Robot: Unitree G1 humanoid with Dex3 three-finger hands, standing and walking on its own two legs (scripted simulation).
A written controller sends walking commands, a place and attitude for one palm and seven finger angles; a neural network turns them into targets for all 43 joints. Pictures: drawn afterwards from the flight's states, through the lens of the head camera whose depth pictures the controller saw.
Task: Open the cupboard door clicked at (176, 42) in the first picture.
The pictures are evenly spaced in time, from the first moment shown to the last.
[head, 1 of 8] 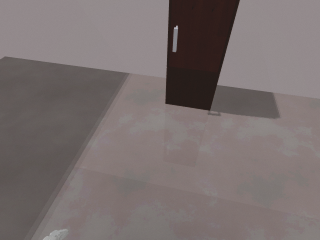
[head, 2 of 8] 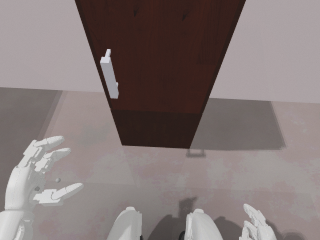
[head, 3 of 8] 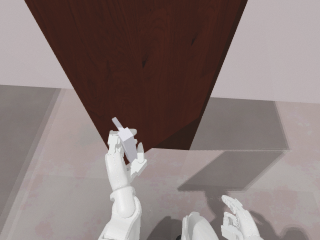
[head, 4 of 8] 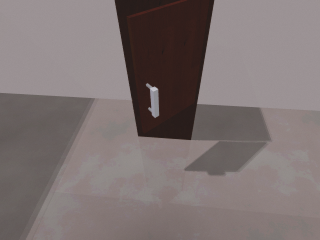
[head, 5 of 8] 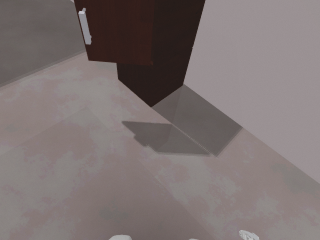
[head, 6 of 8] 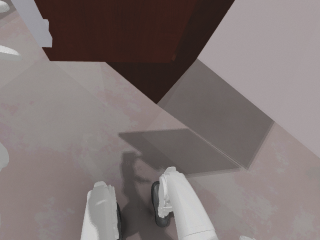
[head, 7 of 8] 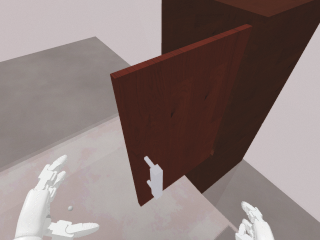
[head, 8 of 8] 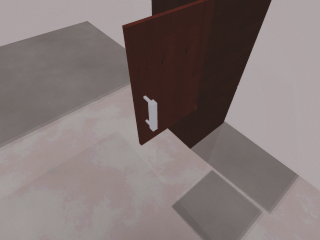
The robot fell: no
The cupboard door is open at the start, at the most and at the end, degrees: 0 90 90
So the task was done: yes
